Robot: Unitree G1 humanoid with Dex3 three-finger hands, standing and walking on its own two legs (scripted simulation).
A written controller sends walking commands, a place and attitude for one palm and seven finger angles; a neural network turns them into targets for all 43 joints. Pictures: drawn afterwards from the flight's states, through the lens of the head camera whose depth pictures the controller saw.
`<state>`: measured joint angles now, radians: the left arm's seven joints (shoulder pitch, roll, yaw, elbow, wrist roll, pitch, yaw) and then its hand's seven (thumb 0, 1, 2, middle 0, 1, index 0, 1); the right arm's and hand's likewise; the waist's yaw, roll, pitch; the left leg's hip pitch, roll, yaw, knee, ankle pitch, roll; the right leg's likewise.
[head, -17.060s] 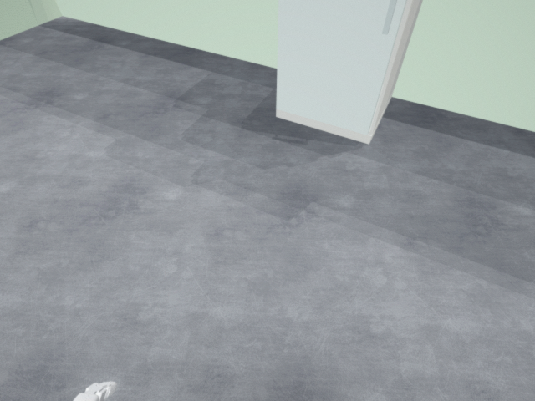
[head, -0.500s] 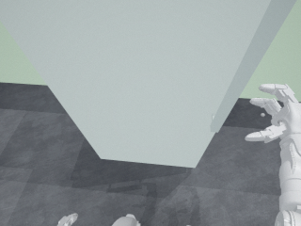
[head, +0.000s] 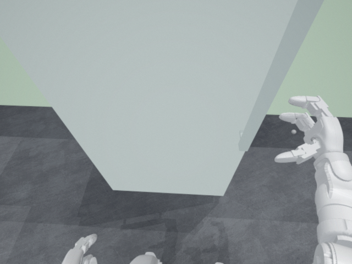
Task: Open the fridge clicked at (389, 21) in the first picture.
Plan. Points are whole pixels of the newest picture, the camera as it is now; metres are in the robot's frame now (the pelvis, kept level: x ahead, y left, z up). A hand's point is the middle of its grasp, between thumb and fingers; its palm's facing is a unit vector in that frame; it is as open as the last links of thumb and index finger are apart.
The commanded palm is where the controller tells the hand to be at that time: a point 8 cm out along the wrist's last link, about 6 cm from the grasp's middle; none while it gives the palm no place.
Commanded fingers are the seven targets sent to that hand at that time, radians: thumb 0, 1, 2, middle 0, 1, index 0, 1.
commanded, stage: feel for the door with the fingertips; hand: right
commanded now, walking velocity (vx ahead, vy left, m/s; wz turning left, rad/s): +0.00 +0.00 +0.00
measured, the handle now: (267, 81) +0.47 -0.14 +0.16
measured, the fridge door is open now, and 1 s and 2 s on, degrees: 0 0 0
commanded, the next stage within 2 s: slide the fingers in behind the handle in 1.12 s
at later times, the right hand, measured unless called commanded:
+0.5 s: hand (275, 131) +0.41 -0.17 +0.08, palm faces -0.06 +1.00 +0.00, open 14.0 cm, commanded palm +0.39 -0.23 +0.08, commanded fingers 0.00 0.50 -0.30 0.30 1.20 0.30 1.20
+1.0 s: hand (278, 119) +0.44 -0.18 +0.08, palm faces -0.05 +1.00 +0.01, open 14.0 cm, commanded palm +0.41 -0.23 +0.08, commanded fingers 0.00 0.50 -0.30 0.30 1.20 0.30 1.20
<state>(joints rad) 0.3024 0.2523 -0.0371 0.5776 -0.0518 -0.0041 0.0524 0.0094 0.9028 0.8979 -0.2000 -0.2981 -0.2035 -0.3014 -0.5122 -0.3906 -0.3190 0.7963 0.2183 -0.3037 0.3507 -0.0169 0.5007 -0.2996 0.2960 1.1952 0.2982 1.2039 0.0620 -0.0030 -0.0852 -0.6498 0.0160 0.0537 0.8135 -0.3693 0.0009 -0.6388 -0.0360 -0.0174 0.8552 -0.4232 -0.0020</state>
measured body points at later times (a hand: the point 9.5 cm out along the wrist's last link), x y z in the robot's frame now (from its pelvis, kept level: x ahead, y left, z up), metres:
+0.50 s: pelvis +0.00 +0.00 +0.00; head +0.06 -0.01 +0.45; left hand +0.09 +0.26 -0.11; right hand +0.40 -0.23 +0.08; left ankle +0.02 +0.12 -0.70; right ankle +0.00 -0.12 -0.70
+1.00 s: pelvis +0.00 +0.00 +0.00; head +0.08 -0.01 +0.44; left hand +0.06 +0.27 -0.11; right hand +0.44 -0.24 +0.08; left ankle +0.02 +0.12 -0.70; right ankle +0.00 -0.12 -0.70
